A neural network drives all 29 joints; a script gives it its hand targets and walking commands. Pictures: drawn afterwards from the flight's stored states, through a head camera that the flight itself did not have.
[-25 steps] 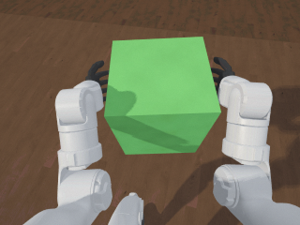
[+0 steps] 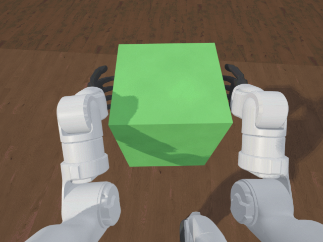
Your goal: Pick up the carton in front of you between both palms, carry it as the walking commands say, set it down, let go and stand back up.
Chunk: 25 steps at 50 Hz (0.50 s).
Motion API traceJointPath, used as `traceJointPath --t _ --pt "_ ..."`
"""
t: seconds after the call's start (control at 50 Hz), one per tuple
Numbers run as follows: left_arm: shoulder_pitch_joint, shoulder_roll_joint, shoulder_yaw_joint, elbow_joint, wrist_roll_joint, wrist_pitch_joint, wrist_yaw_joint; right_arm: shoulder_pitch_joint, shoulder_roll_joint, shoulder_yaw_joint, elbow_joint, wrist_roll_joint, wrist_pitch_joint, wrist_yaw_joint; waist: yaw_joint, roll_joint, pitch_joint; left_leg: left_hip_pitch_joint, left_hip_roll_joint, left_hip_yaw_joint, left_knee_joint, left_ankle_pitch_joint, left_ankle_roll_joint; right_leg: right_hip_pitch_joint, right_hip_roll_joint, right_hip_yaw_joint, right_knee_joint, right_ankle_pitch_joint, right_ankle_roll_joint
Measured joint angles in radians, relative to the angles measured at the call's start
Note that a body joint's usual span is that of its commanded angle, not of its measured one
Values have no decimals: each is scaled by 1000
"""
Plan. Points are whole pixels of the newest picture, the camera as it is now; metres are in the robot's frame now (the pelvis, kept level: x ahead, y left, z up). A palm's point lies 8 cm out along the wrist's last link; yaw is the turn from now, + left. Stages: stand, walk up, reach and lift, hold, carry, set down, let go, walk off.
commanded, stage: carry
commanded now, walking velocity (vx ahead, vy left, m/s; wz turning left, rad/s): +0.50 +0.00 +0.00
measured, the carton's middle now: (166, 112) +0.39 -0.02 +0.09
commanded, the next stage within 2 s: none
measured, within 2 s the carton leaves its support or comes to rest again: neither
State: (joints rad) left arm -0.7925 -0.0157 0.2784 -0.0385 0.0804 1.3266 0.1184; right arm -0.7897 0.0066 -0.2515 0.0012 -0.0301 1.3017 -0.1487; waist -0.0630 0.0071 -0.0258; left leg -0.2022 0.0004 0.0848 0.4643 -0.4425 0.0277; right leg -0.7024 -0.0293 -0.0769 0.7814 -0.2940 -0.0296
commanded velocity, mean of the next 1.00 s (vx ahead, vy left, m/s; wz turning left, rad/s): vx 0.50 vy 0.00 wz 0.00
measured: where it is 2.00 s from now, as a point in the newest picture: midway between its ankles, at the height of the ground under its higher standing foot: (149, 97)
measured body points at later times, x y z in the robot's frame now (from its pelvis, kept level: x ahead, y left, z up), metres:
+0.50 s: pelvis +0.30 +0.01 +0.01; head +0.31 +0.02 +0.46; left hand +0.68 +0.17 +0.18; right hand +0.69 -0.13 +0.18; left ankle +0.41 +0.10 -0.70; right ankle +0.17 -0.10 -0.70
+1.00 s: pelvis +0.58 -0.01 +0.04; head +0.60 -0.01 +0.49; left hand +0.96 +0.16 +0.19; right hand +0.97 -0.15 +0.18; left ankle +0.45 +0.10 -0.61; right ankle +0.67 -0.08 -0.68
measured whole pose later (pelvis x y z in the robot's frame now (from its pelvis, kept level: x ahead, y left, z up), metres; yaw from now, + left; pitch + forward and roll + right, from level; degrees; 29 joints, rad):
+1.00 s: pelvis +0.58 -0.01 +0.04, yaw +1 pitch +4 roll -1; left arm -0.82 -0.02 0.24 0.15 0.09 1.30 0.13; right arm -0.80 -0.04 -0.27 0.13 -0.05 1.32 -0.13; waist 0.04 0.02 -0.05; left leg -0.38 0.01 0.01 1.13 -0.48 0.02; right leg -0.53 0.02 -0.14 0.66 -0.29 -0.09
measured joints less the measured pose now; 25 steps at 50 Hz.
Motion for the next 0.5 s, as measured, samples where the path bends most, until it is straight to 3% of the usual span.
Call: traceJointPath --t 0.06,0.1,0.14,0.2,0.28,0.38,0.46,0.5 --pt "-24 3 -8 59 0 -8 0 -19 -22 -3 36 -2 12 4 33 22 -20 20 35 0 137 -86 -15 115 38 -60 -165 99 -42" --pt "-31 -5 -25 112 10 -24 0 -18 -40 -11 69 -3 13 15 73 28 -20 -71 35 -46 418 -51 -13 137 47 -67 -114 51 -61" --pt "-17 -4 -37 138 8 -21 2 -16 -41 -17 100 -11 21 21 106 14 -14 -195 4 -83 693 -42 -1 179 48 -53 -124 -2 -63" --pt "16 6 -43 124 -20 -12 11 -16 -25 -19 106 -31 35 22 135 3 4 -351 -2 -82 815 12 9 255 43 -37 -190 -15 -52" --pt "19 8 -32 73 -45 -13 23 -20 -7 -21 48 -48 41 20 150 0 24 -494 22 -69 715 44 2 345 35 -25 -259 -42 -51" --pt "-10 5 -19 52 -47 -19 25 -24 -3 -27 -4 -52 41 20 144 -1 1 -529 45 -42 420 143 -5 450 28 -13 -306 -108 -26" --pt "-28 15 -22 111 -38 -13 20 -33 -12 -26 55 -49 39 21 111 -19 -43 -412 11 26 161 205 20 526 -1 -6 -255 -217 8" --pt "-30 38 -20 149 -37 -13 11 -45 -5 -13 117 -56 19 21 80 -39 -51 -373 -9 51 169 245 34 488 -32 6 -62 -242 13"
